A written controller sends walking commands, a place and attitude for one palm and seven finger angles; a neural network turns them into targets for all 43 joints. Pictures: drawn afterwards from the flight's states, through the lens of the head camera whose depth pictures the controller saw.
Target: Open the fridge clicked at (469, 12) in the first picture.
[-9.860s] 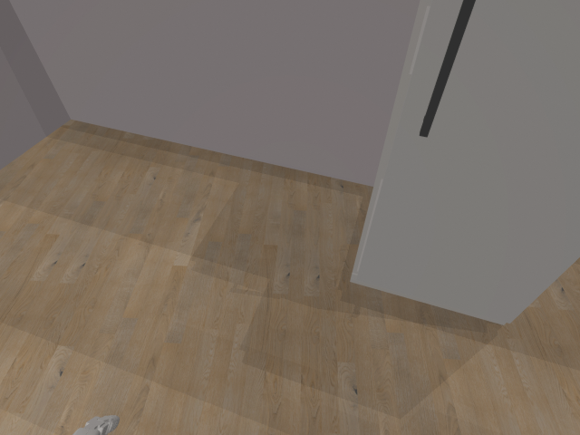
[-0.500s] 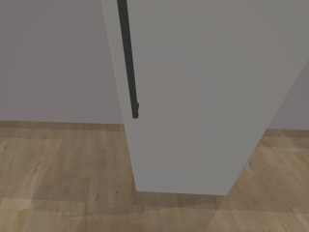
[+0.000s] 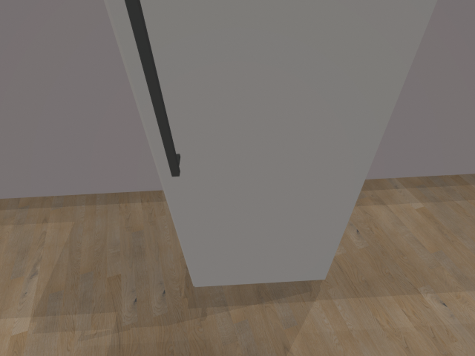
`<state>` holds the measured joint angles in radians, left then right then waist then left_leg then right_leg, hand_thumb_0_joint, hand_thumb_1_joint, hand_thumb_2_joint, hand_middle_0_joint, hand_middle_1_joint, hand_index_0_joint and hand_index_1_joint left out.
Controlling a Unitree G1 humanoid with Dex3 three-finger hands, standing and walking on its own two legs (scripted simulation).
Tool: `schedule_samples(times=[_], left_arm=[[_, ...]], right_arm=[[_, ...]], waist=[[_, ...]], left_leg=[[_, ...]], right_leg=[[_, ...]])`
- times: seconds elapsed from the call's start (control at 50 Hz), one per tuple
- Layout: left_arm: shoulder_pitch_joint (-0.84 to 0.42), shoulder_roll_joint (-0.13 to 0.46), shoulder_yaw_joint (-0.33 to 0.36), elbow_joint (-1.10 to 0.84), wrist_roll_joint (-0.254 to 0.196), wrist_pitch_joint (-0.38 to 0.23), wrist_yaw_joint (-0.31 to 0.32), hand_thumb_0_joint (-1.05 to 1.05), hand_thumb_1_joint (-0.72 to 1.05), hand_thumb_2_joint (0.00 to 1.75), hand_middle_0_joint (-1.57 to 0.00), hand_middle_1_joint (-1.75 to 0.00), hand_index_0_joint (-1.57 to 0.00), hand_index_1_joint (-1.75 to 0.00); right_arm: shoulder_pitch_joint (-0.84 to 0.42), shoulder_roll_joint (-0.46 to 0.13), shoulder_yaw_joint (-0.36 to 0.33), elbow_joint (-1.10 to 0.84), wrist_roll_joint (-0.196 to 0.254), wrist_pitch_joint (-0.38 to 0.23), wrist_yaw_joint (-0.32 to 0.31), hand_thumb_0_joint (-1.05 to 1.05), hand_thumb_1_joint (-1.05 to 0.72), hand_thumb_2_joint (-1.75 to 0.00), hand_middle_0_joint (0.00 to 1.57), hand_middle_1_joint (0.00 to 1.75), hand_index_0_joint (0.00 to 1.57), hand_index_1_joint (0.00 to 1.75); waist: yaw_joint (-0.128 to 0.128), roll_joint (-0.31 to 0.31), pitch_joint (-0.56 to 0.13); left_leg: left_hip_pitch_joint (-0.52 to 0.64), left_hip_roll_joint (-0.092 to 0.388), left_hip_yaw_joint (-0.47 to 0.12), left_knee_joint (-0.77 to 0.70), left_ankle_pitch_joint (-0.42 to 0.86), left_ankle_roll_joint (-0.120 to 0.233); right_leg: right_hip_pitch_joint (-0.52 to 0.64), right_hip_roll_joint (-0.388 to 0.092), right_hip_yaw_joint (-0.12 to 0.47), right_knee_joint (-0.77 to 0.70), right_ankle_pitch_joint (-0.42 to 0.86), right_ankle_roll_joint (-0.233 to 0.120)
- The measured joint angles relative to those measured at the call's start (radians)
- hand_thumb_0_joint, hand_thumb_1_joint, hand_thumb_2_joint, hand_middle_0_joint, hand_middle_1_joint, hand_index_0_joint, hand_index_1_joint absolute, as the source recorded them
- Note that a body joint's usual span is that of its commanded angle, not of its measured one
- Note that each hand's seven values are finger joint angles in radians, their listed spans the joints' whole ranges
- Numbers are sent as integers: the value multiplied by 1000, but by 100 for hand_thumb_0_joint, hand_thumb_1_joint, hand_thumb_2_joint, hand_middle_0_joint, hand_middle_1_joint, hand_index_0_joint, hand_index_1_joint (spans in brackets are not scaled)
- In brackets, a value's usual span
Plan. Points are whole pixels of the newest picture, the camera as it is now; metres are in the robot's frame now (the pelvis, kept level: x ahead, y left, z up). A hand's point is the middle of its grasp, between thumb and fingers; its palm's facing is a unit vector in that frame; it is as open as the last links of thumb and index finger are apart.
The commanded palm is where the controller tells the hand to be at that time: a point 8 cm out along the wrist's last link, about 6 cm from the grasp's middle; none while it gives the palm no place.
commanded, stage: come to a stop and stand still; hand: left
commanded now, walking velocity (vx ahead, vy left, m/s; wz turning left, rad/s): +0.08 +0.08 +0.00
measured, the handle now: (154, 75) +0.52 +0.16 +0.25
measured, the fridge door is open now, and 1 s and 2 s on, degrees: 0 0 0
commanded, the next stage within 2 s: look again from close up in 0.88 s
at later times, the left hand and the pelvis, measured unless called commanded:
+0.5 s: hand out of the picture +0.05 +0.19 -0.17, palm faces +0.04 -0.98 -0.22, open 7.3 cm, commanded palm none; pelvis +0.04 +0.02 +0.00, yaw +0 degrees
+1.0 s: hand out of the picture +0.03 +0.16 -0.17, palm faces +0.04 -0.98 -0.19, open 7.4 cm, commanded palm none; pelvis +0.04 -0.01 +0.00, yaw +0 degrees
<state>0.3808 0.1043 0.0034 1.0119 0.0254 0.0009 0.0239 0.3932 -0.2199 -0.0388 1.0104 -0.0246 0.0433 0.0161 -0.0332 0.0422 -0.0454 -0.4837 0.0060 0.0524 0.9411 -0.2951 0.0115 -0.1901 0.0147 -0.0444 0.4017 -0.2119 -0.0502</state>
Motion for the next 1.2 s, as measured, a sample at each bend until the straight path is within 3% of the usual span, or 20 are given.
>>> schedule_samples(times=[0.1,0.18,0.26,0.32,0.42,0.62,1.2], left_arm=[[-21,23,11,4,7,-5,-6,2,93,89,-20,-30,-20,-30],[-42,45,18,2,-1,0,-7,1,92,89,-20,-30,-20,-30],[-61,66,22,22,-4,13,-3,1,92,90,-20,-29,-20,-30],[-80,61,15,37,-8,7,-5,1,92,90,-20,-29,-20,-30],[-93,41,1,56,-13,-15,3,1,92,90,-20,-29,-20,-30],[-99,46,-10,80,-13,-7,9,1,93,90,-20,-29,-20,-30],[-72,29,-18,92,-16,-14,10,1,91,90,-20,-29,-20,-30]], right_arm=[[2,31,5,-6,7,-14,-5,0,-91,-90,20,30,20,30],[-1,45,22,2,7,-47,-23,0,-91,-90,20,30,20,30],[-18,80,44,17,2,-53,-39,0,-91,-90,20,30,20,30],[-39,91,57,30,4,-60,-50,0,-91,-90,20,30,20,30],[-77,66,56,66,12,-61,-56,2,-94,-90,21,30,20,30],[-130,48,54,85,16,-63,-53,1,-92,-90,20,30,20,30],[-104,81,62,130,17,-55,-53,0,-91,-90,20,30,20,30]], waist=[[16,-32,11],[29,-30,27],[37,-69,32],[40,-59,43],[43,-22,54],[39,-34,58],[38,-34,74]], left_leg=[[91,20,-4,-184,-44,-15],[214,17,-15,-438,49,-3],[232,-19,5,-441,36,12],[252,-31,5,-464,38,15],[287,-23,2,-492,40,8],[326,-8,0,-512,38,-8],[341,27,-20,-544,65,-42]], right_leg=[[-1,-5,0,-10,1,2],[-51,-3,-8,108,-68,25],[-64,-33,19,171,-156,16],[-42,-42,25,138,-95,31],[3,-33,22,91,-96,43],[41,-17,20,70,-97,27],[66,19,1,22,-67,-7]])
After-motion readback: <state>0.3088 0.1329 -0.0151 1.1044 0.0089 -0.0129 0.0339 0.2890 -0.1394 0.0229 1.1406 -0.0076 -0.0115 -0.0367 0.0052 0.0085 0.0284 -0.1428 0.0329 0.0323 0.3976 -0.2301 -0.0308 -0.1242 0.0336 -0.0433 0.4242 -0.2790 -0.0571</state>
